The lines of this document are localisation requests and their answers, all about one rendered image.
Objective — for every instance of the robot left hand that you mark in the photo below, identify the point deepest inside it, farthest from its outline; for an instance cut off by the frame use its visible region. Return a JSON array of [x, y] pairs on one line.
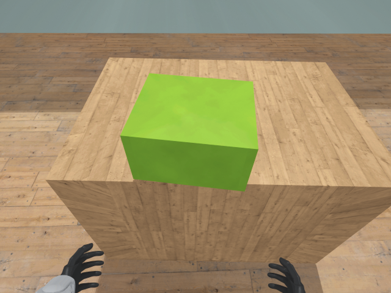
[[76, 265]]

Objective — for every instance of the left robot forearm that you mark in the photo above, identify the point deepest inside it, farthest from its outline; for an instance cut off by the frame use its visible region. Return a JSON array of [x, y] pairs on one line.
[[59, 284]]

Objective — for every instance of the carton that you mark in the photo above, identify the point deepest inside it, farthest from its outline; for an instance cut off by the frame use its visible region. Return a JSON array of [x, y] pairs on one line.
[[192, 131]]

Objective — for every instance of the robot right hand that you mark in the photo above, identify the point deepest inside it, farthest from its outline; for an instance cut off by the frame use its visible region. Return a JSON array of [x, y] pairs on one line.
[[292, 279]]

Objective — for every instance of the pedestal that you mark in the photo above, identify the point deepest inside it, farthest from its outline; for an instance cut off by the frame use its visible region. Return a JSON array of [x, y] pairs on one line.
[[320, 175]]

